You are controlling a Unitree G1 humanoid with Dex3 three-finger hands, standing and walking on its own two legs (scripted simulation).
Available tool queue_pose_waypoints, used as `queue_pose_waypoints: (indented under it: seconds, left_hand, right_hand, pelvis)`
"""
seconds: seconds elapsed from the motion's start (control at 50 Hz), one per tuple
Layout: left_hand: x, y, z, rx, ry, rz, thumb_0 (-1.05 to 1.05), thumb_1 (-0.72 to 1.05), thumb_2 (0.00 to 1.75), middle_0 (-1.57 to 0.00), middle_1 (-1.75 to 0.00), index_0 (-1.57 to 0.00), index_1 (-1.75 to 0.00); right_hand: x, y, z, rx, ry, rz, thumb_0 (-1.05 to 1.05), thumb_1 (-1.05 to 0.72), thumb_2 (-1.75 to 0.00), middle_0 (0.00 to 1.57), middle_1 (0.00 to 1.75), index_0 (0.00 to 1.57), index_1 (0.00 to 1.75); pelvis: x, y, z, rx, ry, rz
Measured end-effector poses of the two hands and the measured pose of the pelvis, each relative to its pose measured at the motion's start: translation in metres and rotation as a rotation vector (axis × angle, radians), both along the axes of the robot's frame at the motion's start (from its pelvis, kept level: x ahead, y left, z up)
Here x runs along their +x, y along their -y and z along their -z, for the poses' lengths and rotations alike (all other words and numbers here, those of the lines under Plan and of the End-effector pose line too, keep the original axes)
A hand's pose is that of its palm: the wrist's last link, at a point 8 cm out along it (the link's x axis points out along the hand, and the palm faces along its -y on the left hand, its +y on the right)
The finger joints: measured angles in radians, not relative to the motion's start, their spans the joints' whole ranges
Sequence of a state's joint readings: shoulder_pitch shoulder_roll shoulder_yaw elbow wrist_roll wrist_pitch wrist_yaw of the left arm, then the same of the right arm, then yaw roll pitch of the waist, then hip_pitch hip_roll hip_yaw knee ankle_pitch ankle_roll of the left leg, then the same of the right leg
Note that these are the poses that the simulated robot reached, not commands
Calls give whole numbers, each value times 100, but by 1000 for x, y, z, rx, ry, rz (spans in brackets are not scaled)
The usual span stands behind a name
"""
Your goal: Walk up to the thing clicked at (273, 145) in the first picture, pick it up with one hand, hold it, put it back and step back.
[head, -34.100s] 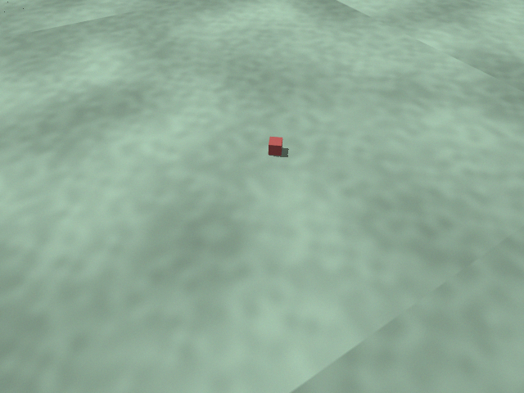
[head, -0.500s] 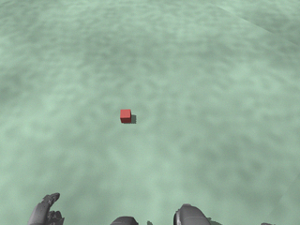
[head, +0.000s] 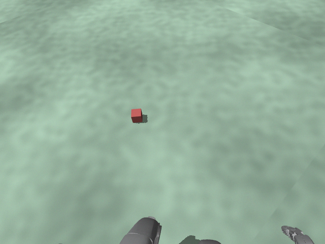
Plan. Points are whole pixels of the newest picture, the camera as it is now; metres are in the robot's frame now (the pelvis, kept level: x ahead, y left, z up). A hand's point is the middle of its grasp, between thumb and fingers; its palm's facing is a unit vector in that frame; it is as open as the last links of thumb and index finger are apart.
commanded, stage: step back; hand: left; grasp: from above
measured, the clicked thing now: (136, 115) +1.01 +0.29 -0.72
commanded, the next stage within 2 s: stand in 1.06 s
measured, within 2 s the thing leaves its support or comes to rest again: neither
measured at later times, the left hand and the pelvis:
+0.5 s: hand out of the picture -0.03 +0.27 -0.15, palm faces +0.06 -0.93 -0.36, open 7.4 cm; pelvis -0.06 +0.01 +0.00, yaw +3 degrees
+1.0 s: hand out of the picture +0.07 +0.28 -0.14, palm faces +0.04 -0.93 -0.37, open 7.4 cm; pelvis -0.03 +0.01 +0.01, yaw +3 degrees
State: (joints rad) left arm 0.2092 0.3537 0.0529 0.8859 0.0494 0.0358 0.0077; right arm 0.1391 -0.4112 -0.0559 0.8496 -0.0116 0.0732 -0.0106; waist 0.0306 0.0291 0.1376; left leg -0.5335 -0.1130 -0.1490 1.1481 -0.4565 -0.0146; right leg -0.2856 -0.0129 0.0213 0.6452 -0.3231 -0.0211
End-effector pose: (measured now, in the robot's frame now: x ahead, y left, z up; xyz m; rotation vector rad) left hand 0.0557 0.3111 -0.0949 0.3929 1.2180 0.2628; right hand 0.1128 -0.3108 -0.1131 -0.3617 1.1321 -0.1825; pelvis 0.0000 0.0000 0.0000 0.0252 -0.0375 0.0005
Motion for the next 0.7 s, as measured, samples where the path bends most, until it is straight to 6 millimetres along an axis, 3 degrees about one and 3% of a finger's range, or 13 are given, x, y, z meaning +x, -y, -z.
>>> queue_pose_waypoints:
  seconds: [0.14, 0.28, 0.36, 0.5, 0.6, 0.7]
  left_hand:
    - [-32, -19, -1, 16, 100, -34, 0, 90, 90, -21, -30, -20, -30]
    - [-72, -29, 9, -31, 47, -70, 0, 90, 90, -20, -30, -20, -30]
    - [-84, -23, 13, -53, 21, -66, 0, 90, 90, -20, -30, -20, -30]
    - [-93, -4, 16, -73, 24, -70, 0, 90, 90, -20, -30, -20, -30]
    - [-85, -5, 18, -93, 28, -75, 0, 90, 90, -21, -30, -20, -30]
    - [-64, -8, 18, -101, 21, -66, 0, 90, 90, -21, -30, -20, -30]
  right_hand:
    - [-68, -4, 10, -21, -136, -43, 1, -91, -90, 21, 30, 21, 29]
    - [-103, -24, -2, -4, -112, -32, 1, -91, -90, 21, 30, 21, 29]
    - [-102, -26, -5, 12, -72, -27, 1, -91, -90, 21, 30, 21, 30]
    - [-83, -22, -1, 24, -39, -32, 1, -91, -90, 21, 30, 21, 30]
    - [-76, -26, -3, 10, -38, -42, 0, -91, -90, 21, 30, 21, 29]
    - [-70, -32, -7, 22, -57, -30, 1, -91, -90, 21, 30, 21, 29]
  pelvis:
    - [-37, -6, 6, -12, -3, -80]
    - [-57, -14, 0, -4, 15, -78]
    - [-61, -10, -2, -12, 17, -58]
    - [-61, -5, -1, -41, 18, -58]
    - [-56, -15, -2, -26, 7, -65]
    - [-44, -14, -6, -27, -1, -51]
